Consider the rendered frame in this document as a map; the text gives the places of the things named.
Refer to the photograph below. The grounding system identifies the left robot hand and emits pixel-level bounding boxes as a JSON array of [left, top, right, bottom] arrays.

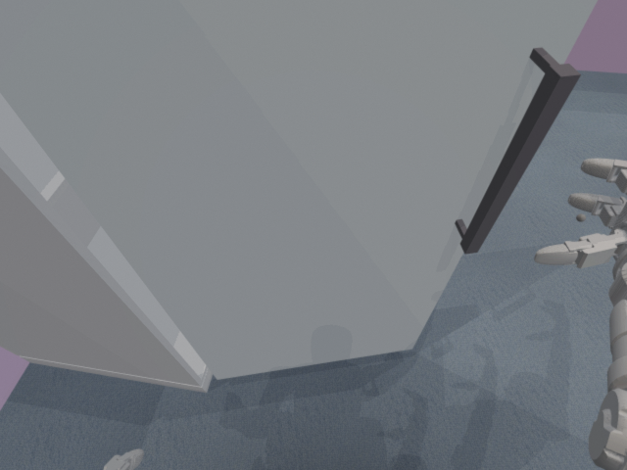
[[104, 448, 144, 470]]

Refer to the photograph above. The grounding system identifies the handle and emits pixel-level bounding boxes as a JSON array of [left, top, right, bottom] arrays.
[[455, 48, 581, 254]]

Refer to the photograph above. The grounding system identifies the robot right forearm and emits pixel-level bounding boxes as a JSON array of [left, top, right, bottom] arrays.
[[607, 249, 627, 393]]

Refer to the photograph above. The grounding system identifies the robot right upper arm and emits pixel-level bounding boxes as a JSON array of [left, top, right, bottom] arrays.
[[589, 388, 627, 470]]

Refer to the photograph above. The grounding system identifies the right robot hand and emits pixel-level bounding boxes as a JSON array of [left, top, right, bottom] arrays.
[[534, 159, 627, 268]]

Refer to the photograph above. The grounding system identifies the fridge door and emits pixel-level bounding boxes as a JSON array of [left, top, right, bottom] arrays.
[[0, 0, 598, 380]]

